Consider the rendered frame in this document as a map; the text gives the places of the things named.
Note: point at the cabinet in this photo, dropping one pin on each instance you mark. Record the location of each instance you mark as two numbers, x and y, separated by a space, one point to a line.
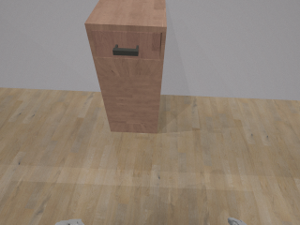
130 87

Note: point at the handle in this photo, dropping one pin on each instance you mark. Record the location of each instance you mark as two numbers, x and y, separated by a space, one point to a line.
125 51

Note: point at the drawer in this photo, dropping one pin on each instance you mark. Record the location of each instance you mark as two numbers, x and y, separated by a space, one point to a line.
148 42

